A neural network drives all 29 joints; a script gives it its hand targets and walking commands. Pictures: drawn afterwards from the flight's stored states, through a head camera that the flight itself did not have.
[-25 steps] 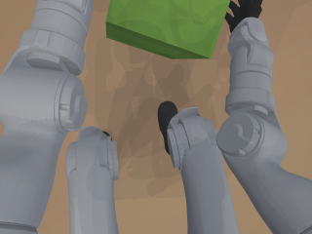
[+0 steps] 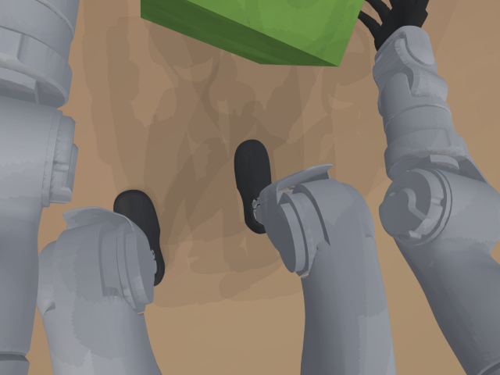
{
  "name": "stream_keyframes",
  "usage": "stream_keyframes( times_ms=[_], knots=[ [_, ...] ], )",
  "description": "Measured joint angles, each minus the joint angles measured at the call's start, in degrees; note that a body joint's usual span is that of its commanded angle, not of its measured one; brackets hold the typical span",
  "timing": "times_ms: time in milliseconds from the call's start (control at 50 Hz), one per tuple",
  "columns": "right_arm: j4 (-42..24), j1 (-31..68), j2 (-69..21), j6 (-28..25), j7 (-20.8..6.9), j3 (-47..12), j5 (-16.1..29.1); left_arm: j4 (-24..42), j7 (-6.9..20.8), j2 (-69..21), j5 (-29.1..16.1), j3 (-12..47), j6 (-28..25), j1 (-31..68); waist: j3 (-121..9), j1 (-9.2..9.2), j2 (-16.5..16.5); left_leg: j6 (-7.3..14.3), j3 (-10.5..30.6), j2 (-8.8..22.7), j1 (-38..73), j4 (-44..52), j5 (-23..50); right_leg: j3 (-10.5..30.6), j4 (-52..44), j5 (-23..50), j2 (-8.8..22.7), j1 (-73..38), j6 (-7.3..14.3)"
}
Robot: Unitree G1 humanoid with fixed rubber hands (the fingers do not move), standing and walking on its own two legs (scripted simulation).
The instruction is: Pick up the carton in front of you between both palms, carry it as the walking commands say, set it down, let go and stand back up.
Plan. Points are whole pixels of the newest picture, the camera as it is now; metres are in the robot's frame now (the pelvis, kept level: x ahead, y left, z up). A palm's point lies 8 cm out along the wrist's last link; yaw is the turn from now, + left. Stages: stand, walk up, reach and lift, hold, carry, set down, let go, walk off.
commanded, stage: set down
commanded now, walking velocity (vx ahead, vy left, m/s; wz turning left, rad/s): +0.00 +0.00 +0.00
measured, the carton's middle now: out of the picture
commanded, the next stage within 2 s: let go in 1.12 s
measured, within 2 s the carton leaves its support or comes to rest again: neither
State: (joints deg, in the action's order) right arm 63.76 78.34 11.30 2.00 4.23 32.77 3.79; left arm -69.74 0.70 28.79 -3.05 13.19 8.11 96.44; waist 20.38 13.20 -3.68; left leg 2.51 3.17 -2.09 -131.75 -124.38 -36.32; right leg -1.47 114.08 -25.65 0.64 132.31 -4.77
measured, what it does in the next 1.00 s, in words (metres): rises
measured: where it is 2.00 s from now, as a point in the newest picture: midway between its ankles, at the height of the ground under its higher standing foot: (202, 227)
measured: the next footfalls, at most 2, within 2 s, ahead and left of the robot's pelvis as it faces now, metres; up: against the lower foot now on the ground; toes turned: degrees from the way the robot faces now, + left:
none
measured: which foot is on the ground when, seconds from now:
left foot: down 0.00-1.00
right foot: down 0.00-1.00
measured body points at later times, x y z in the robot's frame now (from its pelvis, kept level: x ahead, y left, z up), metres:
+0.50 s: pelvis -0.01 -0.02 +0.06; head +0.36 -0.02 +0.32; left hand +0.64 +0.09 -0.06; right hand +0.49 -0.26 -0.07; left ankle +0.07 +0.10 -0.36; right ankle +0.15 -0.14 -0.36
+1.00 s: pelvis +0.02 +0.00 +0.18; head +0.36 +0.02 +0.48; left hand +0.64 +0.10 +0.08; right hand +0.49 -0.26 +0.08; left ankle +0.07 +0.10 -0.36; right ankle +0.15 -0.14 -0.36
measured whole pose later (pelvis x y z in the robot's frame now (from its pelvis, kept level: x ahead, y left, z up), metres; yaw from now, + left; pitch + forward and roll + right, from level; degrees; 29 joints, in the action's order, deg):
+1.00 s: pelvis +0.02 +0.00 +0.18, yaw +2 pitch +48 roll -4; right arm 29.9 58.8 -0.3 16.9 10.2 28.1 3.0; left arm -60.7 6.1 27.6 3.8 1.4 18.9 86.1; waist 0.2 15.3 3.0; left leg 1.0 2.6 -2.4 -105.3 -85.6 -28.5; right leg 0.7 77.8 -18.7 -0.8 107.4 -2.9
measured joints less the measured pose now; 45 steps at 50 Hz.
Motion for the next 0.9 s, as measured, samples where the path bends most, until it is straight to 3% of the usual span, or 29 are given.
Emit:
stream_keyframes(
  times_ms=[100,180,260,360,520,900],
  knots=[
    [-1.41,1.85,2.16,0.74,1.64,-6.01,7.38,1.85,0.13,1.66,-3.45,4.05,0.95,3.19,2.96,-0.25,-0.89,-0.73,0.23,0.63,1.04,-1.34,0.93,-0.84,1.79,1.14,0.57,-0.57,1.68],
    [-5.34,2.83,0.55,2.64,4.32,-8.92,9.84,2.41,0.74,3.41,-4.21,4.48,2.35,4.73,3.9,-0.07,-0.63,-1.51,0.51,1.17,2.99,-1.8,0.97,-1.13,2.37,1.74,0.14,-1.86,2.52],
    [-12.14,1.48,-3.5,5.11,7.32,-10.37,9.42,3.02,1.57,5.18,-4.67,3.49,4.17,4.56,2.8,0.61,1.07,-1.8,0.12,1.87,5.41,-0.18,0.73,-0.71,1.01,2.09,-0.71,-3.45,2.8],
    [-19.46,-2.82,-7.46,8.74,9.75,-10.64,5.81,0.13,2.92,5.34,-3.6,-0.64,6.36,4.21,-1.05,1.52,3.76,-1.9,-0.69,2.27,8.51,4.38,0.67,0.2,-2.94,2.14,-1.56,-5.8,2.77],
    [-25.33,-8.83,-8.63,11.28,9.58,-11.35,4.55,-2.87,4.88,4.41,0.33,-6.86,5.8,1.43,-7.81,2.33,4.95,-2.06,-1.23,2.2,12.49,12.45,1.24,1.15,-10.39,2.59,-2.63,-9.27,2.7],
    [-33.38,-18.07,-11.11,14.76,6.95,-6.02,0.55,8.57,5.46,-0.09,6.03,-10.51,10.47,-8.6,-18.72,2.09,6.14,-1.8,-0.56,0.05,22.23,32.72,5.93,1.82,-30.2,5.3,-1.73,-20.41,2.07]
  ],
)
